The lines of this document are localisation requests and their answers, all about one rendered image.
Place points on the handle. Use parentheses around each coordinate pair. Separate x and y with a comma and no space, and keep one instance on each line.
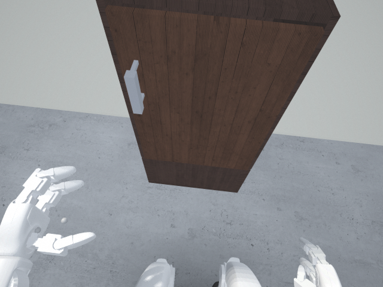
(133,89)

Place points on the cupboard door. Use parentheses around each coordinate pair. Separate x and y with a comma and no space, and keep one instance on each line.
(213,85)

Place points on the right robot hand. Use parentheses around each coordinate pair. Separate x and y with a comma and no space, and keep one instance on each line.
(320,273)

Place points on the robot left forearm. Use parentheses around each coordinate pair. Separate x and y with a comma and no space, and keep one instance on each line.
(14,271)

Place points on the robot thigh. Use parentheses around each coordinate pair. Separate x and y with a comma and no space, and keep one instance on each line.
(157,274)
(237,274)

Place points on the left robot hand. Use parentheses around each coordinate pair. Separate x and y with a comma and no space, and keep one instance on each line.
(23,216)

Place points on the left robot thigh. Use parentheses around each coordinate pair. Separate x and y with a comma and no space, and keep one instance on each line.
(157,274)

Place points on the right robot thigh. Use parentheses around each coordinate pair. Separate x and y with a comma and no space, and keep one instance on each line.
(237,274)

